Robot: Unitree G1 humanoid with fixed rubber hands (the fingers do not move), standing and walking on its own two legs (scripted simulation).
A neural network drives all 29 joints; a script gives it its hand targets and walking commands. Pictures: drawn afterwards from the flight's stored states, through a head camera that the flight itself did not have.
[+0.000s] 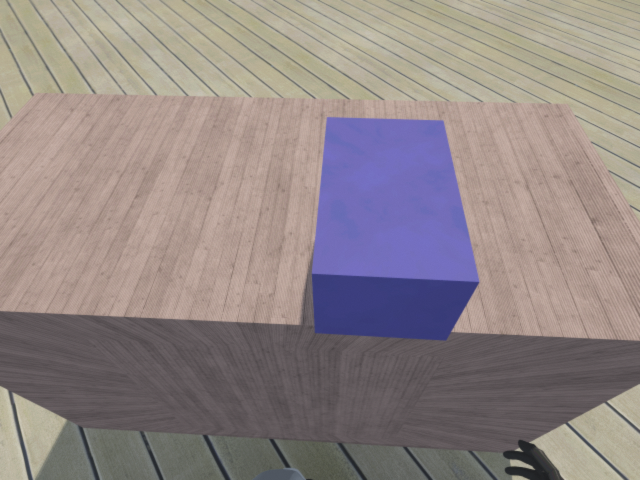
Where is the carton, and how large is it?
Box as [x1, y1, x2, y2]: [312, 117, 479, 340]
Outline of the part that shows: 327,117 312,266 315,332 445,340 479,281 443,121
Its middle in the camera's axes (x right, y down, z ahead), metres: +0.09 -0.03 +0.56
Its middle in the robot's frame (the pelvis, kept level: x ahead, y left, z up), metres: +0.44 -0.06 +0.05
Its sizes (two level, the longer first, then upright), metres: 0.289 0.177 0.146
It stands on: a pedestal, 0.74 m high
